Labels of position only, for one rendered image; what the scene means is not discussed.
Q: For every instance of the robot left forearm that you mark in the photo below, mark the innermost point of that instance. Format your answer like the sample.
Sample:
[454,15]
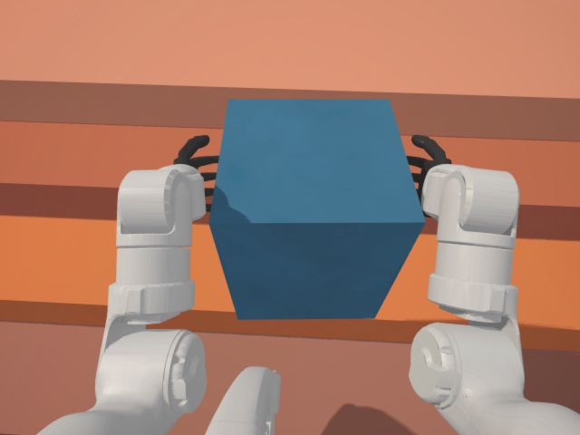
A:
[155,211]

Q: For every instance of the right robot upper arm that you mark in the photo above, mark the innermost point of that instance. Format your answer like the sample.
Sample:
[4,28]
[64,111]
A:
[474,378]

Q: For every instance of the robot right forearm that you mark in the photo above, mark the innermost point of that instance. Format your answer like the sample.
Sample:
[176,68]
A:
[477,213]

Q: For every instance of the left robot upper arm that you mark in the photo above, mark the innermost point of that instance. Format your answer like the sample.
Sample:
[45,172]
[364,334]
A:
[148,378]

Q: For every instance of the carton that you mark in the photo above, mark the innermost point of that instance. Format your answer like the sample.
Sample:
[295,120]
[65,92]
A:
[314,210]

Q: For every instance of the robot right hand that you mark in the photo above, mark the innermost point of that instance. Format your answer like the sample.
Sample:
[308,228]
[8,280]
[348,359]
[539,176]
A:
[435,151]

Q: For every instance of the robot left hand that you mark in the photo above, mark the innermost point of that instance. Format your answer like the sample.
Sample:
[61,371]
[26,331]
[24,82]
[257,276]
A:
[188,151]

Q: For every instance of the left robot thigh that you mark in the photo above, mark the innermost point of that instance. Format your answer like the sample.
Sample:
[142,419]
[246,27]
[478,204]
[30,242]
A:
[252,396]

